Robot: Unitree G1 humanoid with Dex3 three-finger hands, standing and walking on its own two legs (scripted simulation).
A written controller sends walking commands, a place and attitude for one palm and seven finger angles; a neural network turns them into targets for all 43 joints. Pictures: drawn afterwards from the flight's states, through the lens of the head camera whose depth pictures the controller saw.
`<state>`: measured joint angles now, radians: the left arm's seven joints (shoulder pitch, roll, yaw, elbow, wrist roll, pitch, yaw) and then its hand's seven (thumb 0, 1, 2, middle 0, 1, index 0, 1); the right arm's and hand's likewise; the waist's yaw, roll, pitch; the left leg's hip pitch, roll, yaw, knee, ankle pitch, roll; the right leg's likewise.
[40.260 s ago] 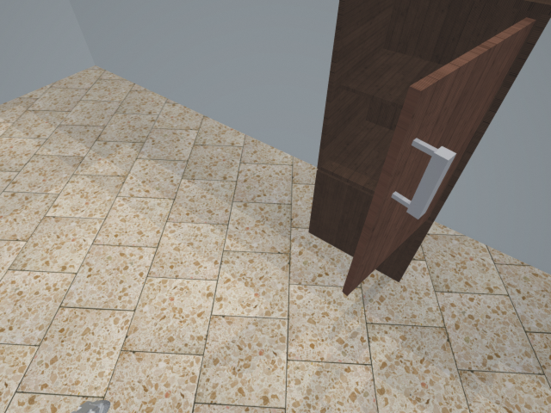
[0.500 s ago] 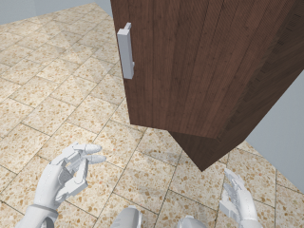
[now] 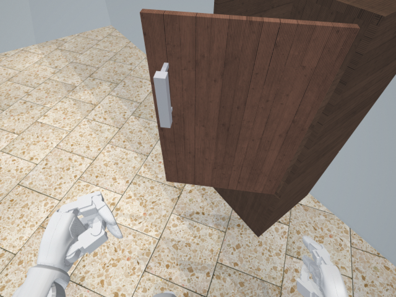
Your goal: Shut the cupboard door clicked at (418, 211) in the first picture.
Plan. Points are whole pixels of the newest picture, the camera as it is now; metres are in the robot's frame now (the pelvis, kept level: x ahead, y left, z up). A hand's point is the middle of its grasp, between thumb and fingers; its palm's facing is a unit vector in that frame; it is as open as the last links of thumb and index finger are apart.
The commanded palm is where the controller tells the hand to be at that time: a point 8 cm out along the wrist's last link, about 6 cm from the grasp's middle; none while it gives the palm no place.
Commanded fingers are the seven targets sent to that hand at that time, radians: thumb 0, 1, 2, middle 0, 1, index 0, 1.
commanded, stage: raise the hand and make a fist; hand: left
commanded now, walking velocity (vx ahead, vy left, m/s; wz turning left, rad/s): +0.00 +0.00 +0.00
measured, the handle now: (165, 96) +0.52 +0.12 +0.13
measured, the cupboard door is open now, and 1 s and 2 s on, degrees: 45 45 45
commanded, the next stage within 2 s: bring the fist close to the handle in 0.80 s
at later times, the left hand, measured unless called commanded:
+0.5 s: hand (96, 202) +0.24 +0.18 +0.13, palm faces -0.04 -1.00 -0.06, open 3.1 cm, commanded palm +0.21 +0.23 +0.13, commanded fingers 0.00 0.90 0.90 -1.30 -1.50 -1.30 -1.50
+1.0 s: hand (107, 205) +0.24 +0.17 +0.13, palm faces -0.03 -1.00 -0.06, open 3.1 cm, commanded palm +0.23 +0.21 +0.13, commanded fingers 0.00 0.90 0.90 -1.30 -1.50 -1.30 -1.50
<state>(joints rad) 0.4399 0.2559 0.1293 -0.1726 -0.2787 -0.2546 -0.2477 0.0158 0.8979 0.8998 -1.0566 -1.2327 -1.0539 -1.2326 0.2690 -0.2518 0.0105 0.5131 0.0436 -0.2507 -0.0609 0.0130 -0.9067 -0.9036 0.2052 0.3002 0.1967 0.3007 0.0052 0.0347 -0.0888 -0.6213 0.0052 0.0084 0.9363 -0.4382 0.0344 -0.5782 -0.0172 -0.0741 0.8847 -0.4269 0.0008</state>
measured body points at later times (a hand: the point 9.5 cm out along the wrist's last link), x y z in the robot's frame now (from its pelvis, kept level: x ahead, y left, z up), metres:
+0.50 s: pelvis +0.01 -0.01 +0.02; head +0.01 -0.02 +0.47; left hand +0.24 +0.24 +0.14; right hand +0.19 -0.24 -0.04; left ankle +0.02 +0.09 -0.69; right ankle +0.01 -0.12 -0.69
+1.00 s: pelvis +0.01 -0.02 +0.03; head +0.01 -0.04 +0.48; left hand +0.23 +0.22 +0.13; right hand +0.19 -0.25 -0.05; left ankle +0.02 +0.09 -0.69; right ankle +0.01 -0.12 -0.69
